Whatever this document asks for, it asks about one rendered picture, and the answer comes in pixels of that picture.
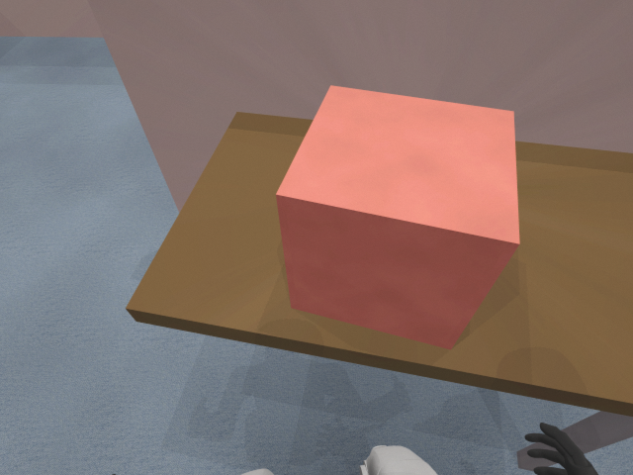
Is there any robot right thigh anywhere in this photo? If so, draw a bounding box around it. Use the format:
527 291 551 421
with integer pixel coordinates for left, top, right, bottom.
359 445 437 475

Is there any table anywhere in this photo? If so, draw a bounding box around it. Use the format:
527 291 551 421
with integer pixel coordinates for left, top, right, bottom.
126 112 633 471

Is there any carton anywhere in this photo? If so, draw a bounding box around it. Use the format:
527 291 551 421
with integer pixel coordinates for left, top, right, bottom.
276 85 520 349

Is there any right robot hand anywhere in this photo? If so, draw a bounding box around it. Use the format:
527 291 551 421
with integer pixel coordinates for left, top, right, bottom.
525 423 598 475

